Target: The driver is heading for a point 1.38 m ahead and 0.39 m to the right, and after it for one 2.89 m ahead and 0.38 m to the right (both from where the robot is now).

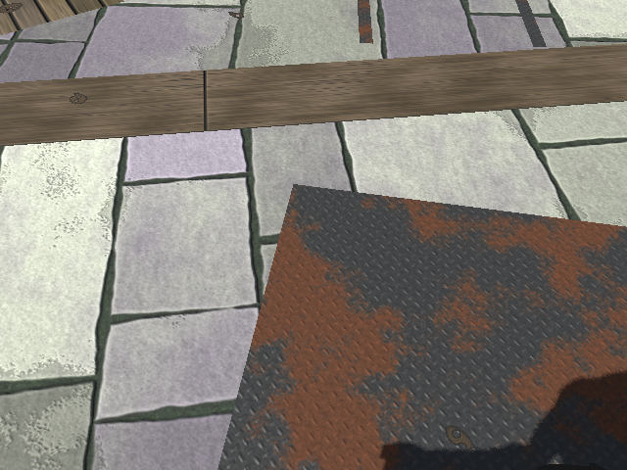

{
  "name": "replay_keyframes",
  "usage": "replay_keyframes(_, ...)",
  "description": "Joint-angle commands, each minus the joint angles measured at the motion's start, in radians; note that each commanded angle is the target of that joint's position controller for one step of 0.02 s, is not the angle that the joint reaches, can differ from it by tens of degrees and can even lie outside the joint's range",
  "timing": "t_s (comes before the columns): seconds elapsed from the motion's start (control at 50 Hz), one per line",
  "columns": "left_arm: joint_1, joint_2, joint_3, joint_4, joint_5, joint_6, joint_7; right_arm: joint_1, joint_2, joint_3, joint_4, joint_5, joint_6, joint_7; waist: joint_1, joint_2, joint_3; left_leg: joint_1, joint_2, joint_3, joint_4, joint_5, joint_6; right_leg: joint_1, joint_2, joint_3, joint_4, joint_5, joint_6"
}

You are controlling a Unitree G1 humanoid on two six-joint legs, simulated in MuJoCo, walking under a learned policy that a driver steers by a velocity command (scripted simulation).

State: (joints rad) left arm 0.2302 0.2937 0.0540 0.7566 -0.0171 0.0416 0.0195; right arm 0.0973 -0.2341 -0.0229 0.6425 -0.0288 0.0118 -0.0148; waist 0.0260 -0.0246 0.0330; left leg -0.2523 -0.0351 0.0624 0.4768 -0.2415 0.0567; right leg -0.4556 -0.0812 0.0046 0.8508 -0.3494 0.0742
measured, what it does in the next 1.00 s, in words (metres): walks ahead, turning right: right foot, then left foot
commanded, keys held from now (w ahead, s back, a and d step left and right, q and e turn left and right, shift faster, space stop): e+shift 0.18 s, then w+e+shift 0.32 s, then w+shift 0.18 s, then w+q+shift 0.32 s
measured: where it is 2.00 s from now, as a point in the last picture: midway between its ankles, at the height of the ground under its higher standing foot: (490, 265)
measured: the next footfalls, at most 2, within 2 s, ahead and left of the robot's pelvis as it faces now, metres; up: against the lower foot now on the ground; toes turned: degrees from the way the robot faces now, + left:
right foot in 0.20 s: +0.03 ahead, -0.13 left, +0.00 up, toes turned -12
left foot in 0.66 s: +0.40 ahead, -0.05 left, +0.00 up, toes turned -32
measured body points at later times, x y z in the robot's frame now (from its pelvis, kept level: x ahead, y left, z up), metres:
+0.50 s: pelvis +0.11 -0.07 +0.01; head +0.12 -0.12 +0.46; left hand +0.24 +0.19 -0.08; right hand +0.20 -0.40 -0.09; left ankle +0.28 +0.06 -0.67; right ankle -0.01 -0.12 -0.74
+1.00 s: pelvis +0.46 -0.21 +0.00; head +0.50 -0.22 +0.44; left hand +0.81 -0.17 -0.05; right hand +0.23 -0.38 -0.12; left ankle +0.36 -0.03 -0.74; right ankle +0.55 -0.40 -0.71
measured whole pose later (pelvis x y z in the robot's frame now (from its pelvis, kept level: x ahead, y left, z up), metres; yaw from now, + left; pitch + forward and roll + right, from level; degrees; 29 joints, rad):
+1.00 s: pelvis +0.46 -0.21 +0.00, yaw -24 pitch +4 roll +0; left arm -0.06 0.26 -0.03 0.59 0.05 -0.08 -0.07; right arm 0.61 -0.26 -0.06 0.93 0.00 -0.07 0.02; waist -0.15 0.00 0.00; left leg 0.09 -0.05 -0.14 0.22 -0.37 0.05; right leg -0.64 -0.03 0.02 0.64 -0.11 0.00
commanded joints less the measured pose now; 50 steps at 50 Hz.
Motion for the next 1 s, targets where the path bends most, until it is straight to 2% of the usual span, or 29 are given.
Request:
replay_keyframes(0.02,-0.083,0.136,0.034,-0.115,-0.007,-0.011,-0.003,0.022,-0.219,-0.075,-0.028,0.01,0.003,-0.014,-0.071,0.153,-0.027,0.064,0.354,-0.209,-0.19,0.14,0.201,-0.042,-0.017,-0.008,0.021,-0.059,-0.013)
replay_keyframes(0.12,-0.031,0.09,0.034,-0.129,-0.01,-0.006,-0.027,-0.013,-0.209,-0.087,-0.021,0.024,0.012,-0.019,-0.043,0.132,-0.073,0.167,0.381,-0.136,-0.099,0.43,0.172,-0.001,-0.005,-0.058,-0.067,-0.085,-0.04)
replay_keyframes(0.16,0.016,0.08,0.04,-0.124,-0.013,-0.005,-0.038,-0.039,-0.209,-0.092,-0.019,0.04,0.02,-0.022,-0.008,0.129,-0.097,0.165,0.358,-0.067,-0.016,0.448,0.117,0.093,0.03,-0.099,-0.228,0.029,-0.072)
replay_keyframes(0.18,0.054,0.094,0.05,-0.116,-0.01,-0.007,-0.035,-0.021,-0.193,-0.092,-0.006,0.047,0.021,-0.023,0.009,0.1,-0.104,0.122,0.32,-0.01,0.074,0.377,0.058,0.179,0.052,-0.084,-0.347,0.158,-0.104)
replay_keyframes(0.2,0.133,0.173,0.08,-0.1,-0.013,-0.009,-0.018,0.003,-0.156,-0.088,-0.007,0.035,0.017,-0.018,0.016,-0.063,-0.132,-0.05,0.221,0.078,0.284,0.074,-0.025,0.343,-0.02,0.105,-0.444,0.263,-0.186)
replay_keyframes(0.22,0.232,0.313,0.116,-0.096,-0.022,-0.029,-0.012,-0.101,-0.089,-0.064,-0.095,0.002,0.0,-0.007,0.037,-0.319,-0.128,-0.463,0.013,0.077,0.574,-0.398,-0.109,0.547,-0.231,0.583,-0.514,0.126,-0.393)
replay_keyframes(0.24,0.273,0.256,0.098,-0.104,-0.002,-0.062,-0.028,-0.165,-0.114,-0.068,-0.106,0.026,-0.032,0.009,0.102,-0.19,-0.163,-0.617,0.004,-0.134,0.689,-0.428,-0.082,0.603,-0.292,0.749,-0.629,-0.259,-0.467)
replay_keyframes(0.26,0.239,0.209,0.082,-0.105,0.001,-0.086,-0.032,-0.19,-0.155,-0.081,-0.106,0.062,-0.06,0.027,0.084,-0.128,-0.082,-0.68,0.046,-0.176,0.683,-0.32,-0.041,0.587,-0.272,0.722,-0.677,-0.473,-0.424)
replay_keyframes(0.28,0.186,0.191,0.074,-0.116,-0.007,-0.096,-0.028,-0.179,-0.179,-0.092,-0.088,0.066,-0.081,0.034,0.051,-0.079,-0.033,-0.683,0.06,-0.168,0.646,-0.224,-0.026,0.554,-0.241,0.667,-0.676,-0.448,-0.38)
replay_keyframes(0.32,0.149,0.16,0.056,-0.131,-0.017,-0.096,-0.008,-0.17,-0.182,-0.098,-0.064,0.035,-0.112,0.037,0.024,-0.073,-0.008,-0.61,0.075,-0.171,0.519,-0.059,-0.037,0.503,-0.169,0.544,-0.682,-0.3,-0.333)
replay_keyframes(0.4,0.196,0.162,0.05,-0.134,-0.006,-0.098,0.016,-0.174,-0.145,-0.09,-0.038,0.034,-0.134,0.044,0.023,-0.073,-0.005,-0.506,0.021,-0.136,0.327,0.122,-0.096,0.442,-0.093,0.436,-0.681,-0.106,-0.314)
replay_keyframes(0.42,0.213,0.223,0.071,-0.088,0.043,-0.082,-0.017,-0.102,-0.111,-0.06,0.003,-0.063,-0.058,0.065,0.028,-0.147,0.001,-0.453,0.022,-0.068,0.361,0.115,-0.12,0.37,-0.011,0.379,-0.682,-0.079,-0.289)
replay_keyframes(0.44,0.224,0.201,0.067,-0.088,0.04,-0.076,-0.031,-0.105,-0.115,-0.063,-0.004,-0.054,-0.029,0.069,0.034,-0.145,0.018,-0.429,0.022,-0.056,0.352,0.105,-0.138,0.323,0.002,0.375,-0.678,-0.078,-0.292)
replay_keyframes(0.48,0.243,0.174,0.06,-0.084,0.031,-0.073,-0.045,-0.172,-0.132,-0.057,-0.035,-0.02,-0.013,0.068,0.061,-0.146,0.048,-0.409,0.029,-0.055,0.299,0.101,-0.168,0.273,0.002,0.41,-0.685,-0.099,-0.303)
replay_keyframes(0.56,0.254,0.19,0.063,-0.067,0.032,-0.085,-0.031,-0.256,-0.152,-0.05,-0.069,-0.008,-0.038,0.067,0.098,-0.147,0.067,-0.357,0.051,-0.055,0.133,0.114,-0.144,0.33,-0.046,0.456,-0.68,-0.062,-0.303)
replay_keyframes(0.6,0.215,0.189,0.059,-0.058,0.03,-0.099,-0.024,-0.181,-0.161,-0.051,-0.06,-0.007,-0.05,0.063,0.051,-0.156,0.057,-0.211,0.055,-0.045,0.08,0.097,-0.099,0.319,-0.082,0.462,-0.676,0.069,-0.285)
replay_keyframes(0.62,0.189,0.198,0.059,-0.054,0.032,-0.105,-0.023,-0.099,-0.179,-0.059,-0.045,-0.007,-0.056,0.055,0.002,-0.159,0.032,-0.101,0.037,-0.028,0.065,0.046,-0.077,0.309,-0.089,0.449,-0.623,0.253,-0.271)
replay_keyframes(0.64,0.162,0.198,0.057,-0.048,0.035,-0.11,-0.025,0.072,-0.207,-0.074,0.003,-0.009,-0.064,0.038,-0.091,-0.112,-0.043,0.103,0.01,-0.014,0.044,0.016,-0.05,0.276,-0.047,0.39,-0.432,0.51,-0.248)
replay_keyframes(0.66,0.138,0.173,0.05,-0.05,0.034,-0.115,-0.029,0.299,-0.271,-0.096,0.057,-0.019,-0.073,0.016,-0.203,0.0,-0.18,0.39,0.086,-0.096,0.059,-0.085,-0.018,0.14,0.04,0.296,-0.1,0.557,-0.22)
replay_keyframes(0.68,0.173,0.06,0.023,-0.107,0.006,-0.128,-0.03,0.462,-0.413,-0.124,0.08,-0.041,-0.074,0.005,-0.215,0.367,-0.331,0.626,0.344,-0.605,-0.137,-0.676,0.05,-0.145,0.194,0.173,0.295,0.118,-0.169)
replay_keyframes(0.7,0.164,0.044,0.004,-0.101,0.013,-0.135,-0.029,0.376,-0.366,-0.111,0.081,-0.033,-0.076,0.019,-0.152,0.387,-0.248,0.537,0.409,-0.971,-0.317,-0.759,0.089,-0.293,0.219,0.205,0.435,-0.104,-0.182)
replay_keyframes(0.72,0.114,0.078,0.008,-0.083,0.031,-0.131,-0.032,0.28,-0.269,-0.091,0.075,-0.028,-0.075,0.025,-0.107,0.197,-0.107,0.425,0.398,-0.867,-0.27,-0.653,0.118,-0.338,0.155,0.2,0.493,-0.011,-0.196)
replay_keyframes(0.74,0.065,0.105,0.01,-0.078,0.051,-0.131,-0.045,0.269,-0.219,-0.081,0.085,-0.018,-0.078,0.03,-0.096,0.077,-0.073,0.348,0.35,-0.723,-0.245,-0.53,0.135,-0.316,0.105,0.161,0.464,0.052,-0.196)
replay_keyframes(0.76,0.015,0.109,0.009,-0.089,0.067,-0.133,-0.056,0.27,-0.189,-0.069,0.098,-0.015,-0.081,0.032,-0.08,0.068,-0.037,0.274,0.299,-0.614,-0.256,-0.414,0.141,-0.299,0.061,0.125,0.401,0.075,-0.189)
replay_keyframes(0.8,-0.042,0.077,-0.008,-0.116,0.09,-0.124,-0.066,0.304,-0.142,-0.048,0.136,-0.003,-0.092,0.035,-0.053,0.129,0.02,0.192,0.223,-0.53,-0.29,-0.267,0.154,-0.29,0.028,0.097,0.32,0.082,-0.149)
replay_keyframes(0.86,-0.154,0.057,-0.032,-0.177,0.096,-0.117,-0.078,0.363,-0.155,-0.05,0.171,0.019,-0.106,0.024,-0.049,0.12,0.073,0.153,0.209,-0.484,-0.35,-0.104,0.2,-0.347,0.007,0.049,0.183,0.094,-0.088)
replay_keyframes(0.92,-0.293,0.033,-0.062,-0.229,0.071,-0.125,-0.098,0.331,-0.196,-0.068,0.167,0.016,-0.108,0.019,-0.053,0.12,0.093,-0.014,0.145,-0.371,-0.398,0.089,0.17,-0.114,0.053,-0.015,-0.133,0.217,-0.055)
replay_keyframes(0.96,-0.304,0.04,-0.061,-0.228,0.059,-0.126,-0.093,0.352,-0.226,-0.075,0.179,0.03,-0.11,0.026,-0.054,0.124,0.06,-0.056,0.17,-0.361,-0.404,0.301,0.156,0.081,0.093,-0.05,-0.195,0.291,-0.067)
replay_keyframes(1.0,-0.238,0.083,-0.041,-0.201,0.059,-0.126,-0.069,0.367,-0.244,-0.077,0.19,0.037,-0.112,0.029,-0.018,0.099,-0.007,0.018,0.172,-0.336,-0.264,0.585,0.12,0.222,0.122,-0.039,-0.256,0.281,-0.087)
Velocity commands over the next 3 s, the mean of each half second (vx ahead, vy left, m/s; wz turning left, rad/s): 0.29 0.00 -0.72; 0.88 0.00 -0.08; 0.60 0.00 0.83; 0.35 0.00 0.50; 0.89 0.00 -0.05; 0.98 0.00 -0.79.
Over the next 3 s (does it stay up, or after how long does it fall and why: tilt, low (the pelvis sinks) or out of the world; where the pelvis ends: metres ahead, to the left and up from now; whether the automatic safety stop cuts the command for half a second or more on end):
stays up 1.82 -0.26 -0.02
